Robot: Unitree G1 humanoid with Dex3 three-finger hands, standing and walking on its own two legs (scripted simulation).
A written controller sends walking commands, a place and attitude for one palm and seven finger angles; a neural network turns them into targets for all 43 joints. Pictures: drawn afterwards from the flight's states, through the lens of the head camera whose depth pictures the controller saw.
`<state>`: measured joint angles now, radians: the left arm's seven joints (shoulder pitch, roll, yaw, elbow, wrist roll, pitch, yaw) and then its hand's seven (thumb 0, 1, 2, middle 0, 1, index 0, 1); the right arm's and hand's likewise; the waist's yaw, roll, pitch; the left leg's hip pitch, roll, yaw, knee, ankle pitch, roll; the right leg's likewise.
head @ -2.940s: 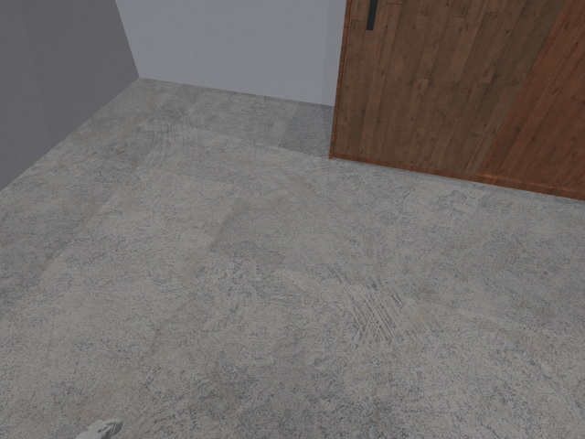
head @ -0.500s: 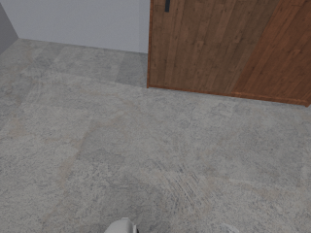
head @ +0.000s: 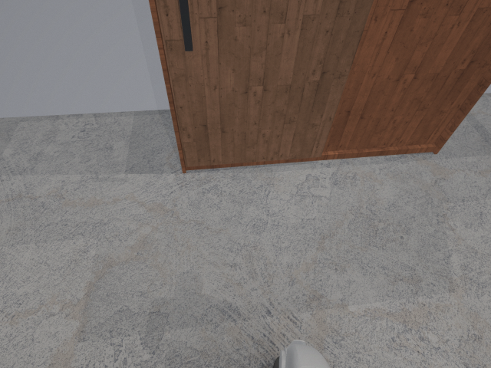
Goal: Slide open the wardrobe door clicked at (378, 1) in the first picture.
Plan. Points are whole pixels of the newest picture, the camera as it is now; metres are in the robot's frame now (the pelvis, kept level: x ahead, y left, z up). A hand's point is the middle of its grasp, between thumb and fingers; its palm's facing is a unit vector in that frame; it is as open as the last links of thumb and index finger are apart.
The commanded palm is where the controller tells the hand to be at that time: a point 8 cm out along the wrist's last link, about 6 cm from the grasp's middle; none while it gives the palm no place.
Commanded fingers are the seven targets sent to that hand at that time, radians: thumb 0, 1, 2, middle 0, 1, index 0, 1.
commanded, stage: walk to a spot facing it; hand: left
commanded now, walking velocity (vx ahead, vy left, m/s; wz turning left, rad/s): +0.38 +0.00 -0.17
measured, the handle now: (183, 1) +1.13 +0.19 +0.10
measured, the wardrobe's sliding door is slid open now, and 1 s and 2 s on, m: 0.00 0.00 0.00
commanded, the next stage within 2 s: turn to face it in 0.56 s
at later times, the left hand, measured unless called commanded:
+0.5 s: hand (155, 324) +0.24 +0.18 -0.19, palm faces +0.06 -0.99 -0.16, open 7.3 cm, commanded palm none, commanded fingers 0.00 0.90 0.90 -0.20 -0.30 -0.20 -0.30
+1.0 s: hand (171, 221) +0.47 +0.18 -0.17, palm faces -0.02 -0.97 -0.25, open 7.3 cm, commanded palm none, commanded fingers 0.00 0.90 0.90 -0.20 -0.30 -0.20 -0.30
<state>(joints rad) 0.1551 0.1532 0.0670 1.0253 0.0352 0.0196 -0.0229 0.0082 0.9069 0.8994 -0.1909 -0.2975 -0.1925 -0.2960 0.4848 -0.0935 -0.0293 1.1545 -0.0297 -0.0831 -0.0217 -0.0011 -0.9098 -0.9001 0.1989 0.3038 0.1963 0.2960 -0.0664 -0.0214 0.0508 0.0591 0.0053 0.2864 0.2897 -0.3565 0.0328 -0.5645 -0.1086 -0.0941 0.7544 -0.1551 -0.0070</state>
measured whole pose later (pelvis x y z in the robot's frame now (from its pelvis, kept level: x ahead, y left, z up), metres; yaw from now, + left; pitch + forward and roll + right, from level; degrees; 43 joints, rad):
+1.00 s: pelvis +0.40 +0.00 -0.01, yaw -1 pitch -1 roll +1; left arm 0.19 0.15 0.04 1.06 0.03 -0.03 0.03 0.01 0.93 0.90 -0.19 -0.30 -0.20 -0.30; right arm 0.35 -0.11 -0.03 1.15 -0.01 0.00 -0.01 0.00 -0.91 -0.90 0.20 0.30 0.20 0.30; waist -0.04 0.04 0.05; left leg -0.20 0.07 0.16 0.60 -0.42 -0.02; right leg -0.31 -0.07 -0.13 0.56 -0.24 -0.01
